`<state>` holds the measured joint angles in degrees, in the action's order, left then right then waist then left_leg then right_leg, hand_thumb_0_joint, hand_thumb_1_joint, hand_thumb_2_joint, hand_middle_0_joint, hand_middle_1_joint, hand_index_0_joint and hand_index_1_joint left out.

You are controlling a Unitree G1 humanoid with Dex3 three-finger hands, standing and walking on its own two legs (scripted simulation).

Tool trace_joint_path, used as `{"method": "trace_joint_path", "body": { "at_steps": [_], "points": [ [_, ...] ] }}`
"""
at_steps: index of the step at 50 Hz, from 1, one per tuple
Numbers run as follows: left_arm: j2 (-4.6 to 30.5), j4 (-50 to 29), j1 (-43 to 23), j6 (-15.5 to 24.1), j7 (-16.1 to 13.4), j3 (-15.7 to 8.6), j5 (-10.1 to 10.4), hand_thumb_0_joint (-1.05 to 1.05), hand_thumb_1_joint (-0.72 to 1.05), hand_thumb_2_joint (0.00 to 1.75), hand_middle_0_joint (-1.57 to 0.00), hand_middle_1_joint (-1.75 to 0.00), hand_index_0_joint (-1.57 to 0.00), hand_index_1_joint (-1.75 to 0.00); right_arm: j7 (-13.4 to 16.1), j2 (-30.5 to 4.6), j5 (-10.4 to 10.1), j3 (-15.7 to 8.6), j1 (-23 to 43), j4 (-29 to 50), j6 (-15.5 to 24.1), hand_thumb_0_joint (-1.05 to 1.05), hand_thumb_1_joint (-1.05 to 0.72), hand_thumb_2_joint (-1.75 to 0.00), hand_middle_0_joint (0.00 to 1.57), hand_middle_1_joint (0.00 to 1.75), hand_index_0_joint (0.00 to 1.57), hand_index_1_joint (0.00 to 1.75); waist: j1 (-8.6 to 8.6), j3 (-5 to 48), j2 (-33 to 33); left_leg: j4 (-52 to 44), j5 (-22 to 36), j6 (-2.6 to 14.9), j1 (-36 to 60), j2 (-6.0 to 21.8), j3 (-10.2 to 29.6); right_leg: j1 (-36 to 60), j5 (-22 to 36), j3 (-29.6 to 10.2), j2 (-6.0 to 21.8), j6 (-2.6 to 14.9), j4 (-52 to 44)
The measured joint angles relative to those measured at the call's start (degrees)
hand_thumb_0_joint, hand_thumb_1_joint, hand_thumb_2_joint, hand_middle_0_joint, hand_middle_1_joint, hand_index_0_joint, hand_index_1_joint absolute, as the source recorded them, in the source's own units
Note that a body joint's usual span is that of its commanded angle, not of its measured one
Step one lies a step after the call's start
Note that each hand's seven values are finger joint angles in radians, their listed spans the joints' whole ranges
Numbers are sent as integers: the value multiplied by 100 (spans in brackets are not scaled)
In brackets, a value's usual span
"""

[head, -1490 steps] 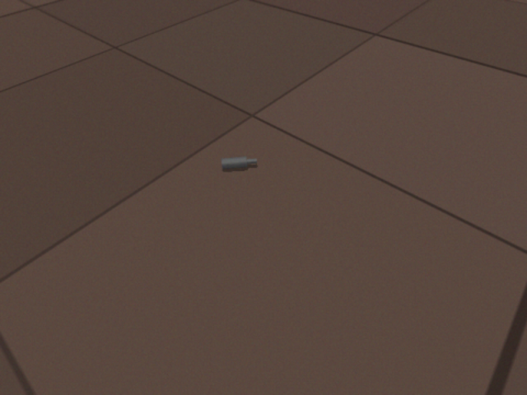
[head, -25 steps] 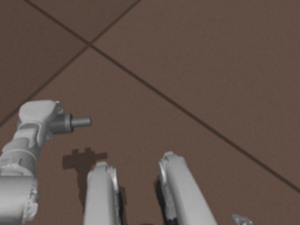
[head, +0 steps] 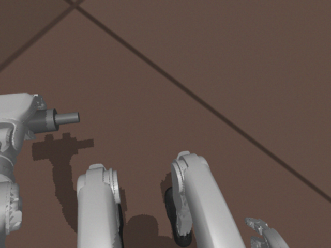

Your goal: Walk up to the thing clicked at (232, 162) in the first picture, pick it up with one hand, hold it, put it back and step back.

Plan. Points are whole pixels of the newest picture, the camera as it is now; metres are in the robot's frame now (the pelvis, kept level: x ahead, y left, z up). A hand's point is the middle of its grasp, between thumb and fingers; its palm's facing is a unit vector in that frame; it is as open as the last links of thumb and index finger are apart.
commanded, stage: crouch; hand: left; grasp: from above
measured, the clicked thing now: (38, 121) +0.44 +0.29 -0.21
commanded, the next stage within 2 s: lower in 0.38 s
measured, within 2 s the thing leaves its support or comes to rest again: neither
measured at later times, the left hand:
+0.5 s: hand (33, 124) +0.44 +0.31 -0.23, palm faces -0.48 -0.04 -0.88, open 8.9 cm
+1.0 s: hand (41, 128) +0.44 +0.31 -0.30, palm faces -0.46 -0.07 -0.88, open 8.8 cm
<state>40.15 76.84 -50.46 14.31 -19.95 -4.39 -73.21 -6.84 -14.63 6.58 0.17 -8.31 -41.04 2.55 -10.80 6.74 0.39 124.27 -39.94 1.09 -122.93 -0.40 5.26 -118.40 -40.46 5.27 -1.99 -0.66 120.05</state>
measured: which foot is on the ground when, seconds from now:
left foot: down 0.00-1.00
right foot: down 0.00-1.00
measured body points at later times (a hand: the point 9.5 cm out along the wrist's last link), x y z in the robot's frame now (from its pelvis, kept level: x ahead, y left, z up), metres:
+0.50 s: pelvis -0.01 +0.00 -0.06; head +0.24 +0.06 +0.31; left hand +0.46 +0.31 -0.18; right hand +0.03 -0.28 -0.16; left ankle +0.07 +0.11 -0.37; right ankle +0.08 -0.12 -0.37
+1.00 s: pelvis +0.00 +0.00 -0.09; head +0.26 +0.09 +0.26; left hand +0.46 +0.31 -0.25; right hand +0.05 -0.28 -0.18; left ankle +0.07 +0.11 -0.37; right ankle +0.08 -0.12 -0.37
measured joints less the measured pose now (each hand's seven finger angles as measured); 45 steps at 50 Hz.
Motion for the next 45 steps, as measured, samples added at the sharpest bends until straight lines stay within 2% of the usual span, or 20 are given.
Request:
{"method": "trace_joint_path", "body": {
  "at_steps": [9,17,28,34,45],
  "points": [
    [256,224,-131,212,-177,-193,-206,-1,21,27,-77,-49,-81,-40,-109,-39,86,98,-74,-66,-32,0,-90,-90,20,30,20,30,-116,-207,-52,457,36,16,-386,3,34,-358,39,43,-9,-24,426],
    [468,593,-326,198,-320,-271,-293,-1,20,27,-77,-50,-81,-41,-115,-81,154,223,-90,-129,-10,0,-90,-90,20,30,20,30,-225,-323,-84,780,101,-9,-682,9,77,-657,112,90,-20,-4,744],
    [723,769,-474,217,-273,-296,-221,-1,19,28,-78,-51,-82,-42,-68,-85,197,444,20,-151,6,0,-90,-90,20,30,20,30,-277,-485,-139,1089,70,-38,-881,42,179,-864,137,188,-63,19,1000],
    [862,957,-533,293,-270,-217,-223,-1,18,28,-79,-48,-83,-39,-80,-89,215,557,102,-125,1,0,-91,-90,20,30,20,30,-324,-541,-202,1262,17,-38,-978,39,234,-935,96,241,-70,16,1131],
    [1017,804,-339,502,-547,-492,-375,-1,19,26,-82,-44,-86,-35,-127,-113,329,623,253,-78,11,0,-91,-90,20,30,20,30,-349,-784,-378,1620,-74,-31,-1150,37,338,-1057,35,340,-90,-8,1403]
  ]
}}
